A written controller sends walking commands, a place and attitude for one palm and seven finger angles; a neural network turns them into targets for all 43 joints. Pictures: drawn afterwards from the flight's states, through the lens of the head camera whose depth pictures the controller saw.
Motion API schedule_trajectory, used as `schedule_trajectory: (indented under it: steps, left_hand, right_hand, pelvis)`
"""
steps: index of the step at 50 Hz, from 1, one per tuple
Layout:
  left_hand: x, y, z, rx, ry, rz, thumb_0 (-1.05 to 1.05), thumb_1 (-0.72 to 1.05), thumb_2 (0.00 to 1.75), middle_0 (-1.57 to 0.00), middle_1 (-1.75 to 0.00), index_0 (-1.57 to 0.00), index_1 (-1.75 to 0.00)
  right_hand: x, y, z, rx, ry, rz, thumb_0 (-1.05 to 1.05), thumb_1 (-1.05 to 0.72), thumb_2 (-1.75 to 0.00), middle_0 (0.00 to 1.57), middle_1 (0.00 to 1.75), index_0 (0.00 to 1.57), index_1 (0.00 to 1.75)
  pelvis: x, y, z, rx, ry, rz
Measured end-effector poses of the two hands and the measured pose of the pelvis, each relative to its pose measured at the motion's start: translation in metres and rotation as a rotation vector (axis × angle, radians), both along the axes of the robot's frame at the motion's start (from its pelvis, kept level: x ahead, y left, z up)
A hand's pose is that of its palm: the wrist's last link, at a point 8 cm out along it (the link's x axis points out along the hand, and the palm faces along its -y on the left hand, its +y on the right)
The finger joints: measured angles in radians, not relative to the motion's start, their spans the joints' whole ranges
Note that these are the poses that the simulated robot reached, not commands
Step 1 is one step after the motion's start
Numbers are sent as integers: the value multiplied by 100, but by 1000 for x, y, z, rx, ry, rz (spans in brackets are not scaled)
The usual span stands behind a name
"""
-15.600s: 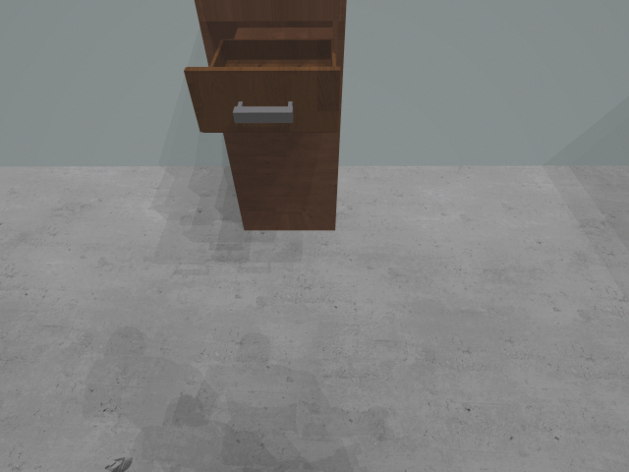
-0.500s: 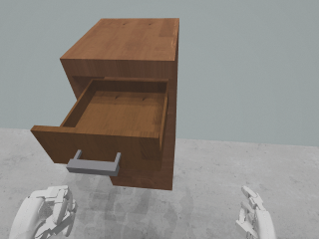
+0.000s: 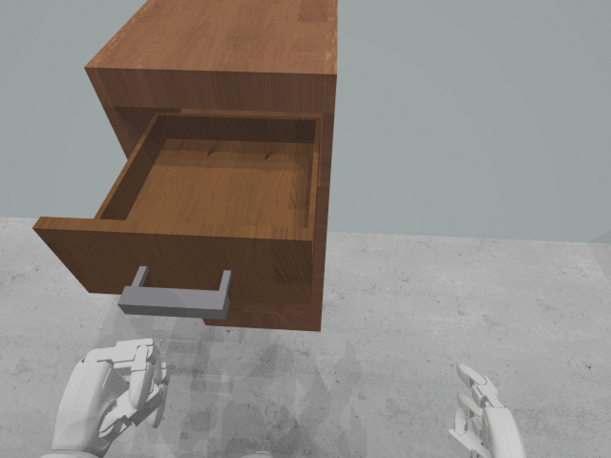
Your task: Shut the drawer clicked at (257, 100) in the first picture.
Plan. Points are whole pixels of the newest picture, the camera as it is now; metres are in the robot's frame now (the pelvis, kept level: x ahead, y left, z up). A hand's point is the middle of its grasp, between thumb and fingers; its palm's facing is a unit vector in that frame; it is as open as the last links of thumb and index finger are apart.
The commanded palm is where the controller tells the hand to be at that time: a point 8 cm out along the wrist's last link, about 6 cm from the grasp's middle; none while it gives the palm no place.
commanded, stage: bring the fist close to the handle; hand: left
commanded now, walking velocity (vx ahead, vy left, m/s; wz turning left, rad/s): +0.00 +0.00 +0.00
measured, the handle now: (180, 288) +0.32 +0.20 +0.04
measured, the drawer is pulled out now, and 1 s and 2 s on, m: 0.27 0.27 0.17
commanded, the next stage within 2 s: push the drawer shut in 0.74 s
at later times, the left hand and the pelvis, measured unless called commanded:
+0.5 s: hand (186, 360) +0.23 +0.16 +0.03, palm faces -0.01 -1.00 -0.03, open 3.3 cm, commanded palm +0.20 +0.23 +0.04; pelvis +0.00 +0.01 -0.02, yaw -1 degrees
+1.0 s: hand (185, 364) +0.22 +0.16 +0.03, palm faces +0.03 -1.00 -0.07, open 3.3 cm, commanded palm +0.21 +0.22 +0.04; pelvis +0.00 -0.01 -0.03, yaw +0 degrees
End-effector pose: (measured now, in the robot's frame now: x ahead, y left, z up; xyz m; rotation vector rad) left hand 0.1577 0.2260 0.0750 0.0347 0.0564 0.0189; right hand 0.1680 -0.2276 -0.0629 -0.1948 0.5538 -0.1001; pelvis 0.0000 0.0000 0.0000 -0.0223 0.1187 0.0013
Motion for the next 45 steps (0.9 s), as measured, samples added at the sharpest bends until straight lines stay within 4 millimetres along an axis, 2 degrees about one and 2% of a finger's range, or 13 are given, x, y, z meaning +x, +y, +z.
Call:
schedule_trajectory:
  steps: [11, 22, 29, 39, 45]
  left_hand:
    - [28, -4, -26, -18, 1, -29, 2, 90, 90, -140, -160, -140, -160]
    - [48, -3, -41, -10, -2, -17, 2, 90, 90, -140, -160, -140, -160]
    - [48, -10, -32, -2, -4, -22, 2, 90, 90, -140, -160, -140, -160]
    - [33, -13, -33, 8, 9, 4, 2, 90, 90, -140, -160, -140, -160]
    - [34, -13, -32, 29, -18, 2, 2, 90, 90, -140, -160, -140, -160]
  right_hand:
    - [-6, 10, -18, -12, 61, 0, 2, -90, -90, 20, 30, 20, 30]
    - [-10, 8, -32, -20, 125, -11, 2, -90, -90, 20, 30, 20, 30]
    - [-8, 6, -31, -2, 135, -36, 2, -90, -90, 20, 30, 20, 30]
    - [1, -2, -30, -4, 121, -29, 2, -90, -90, 20, 30, 20, 30]
    - [4, -8, -33, -5, 120, -24, 2, -90, -90, 20, 30, 20, 30]
  pelvis:
    - [-4, 9, -14, -8, 55, -5]
    - [1, 11, -24, -14, 98, -13]
    - [7, 10, -23, -10, 100, -20]
    - [9, 2, -24, -8, 101, -13]
    - [6, -5, -27, -5, 103, -9]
